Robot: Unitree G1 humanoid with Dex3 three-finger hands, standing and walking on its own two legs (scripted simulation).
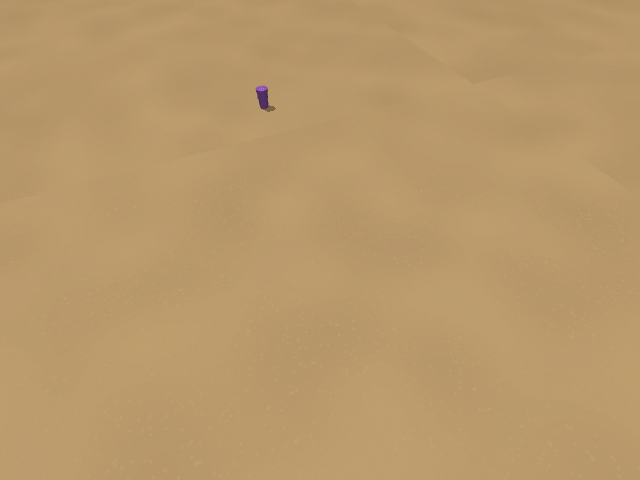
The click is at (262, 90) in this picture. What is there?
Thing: tapered cup
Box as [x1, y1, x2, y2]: [256, 86, 267, 108]
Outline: 258,86 256,87 256,92 260,107 266,108 267,89 265,86
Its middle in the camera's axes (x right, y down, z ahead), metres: -0.37 -0.88 +2.41
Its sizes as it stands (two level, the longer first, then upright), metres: 0.071 0.071 0.122
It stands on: the floor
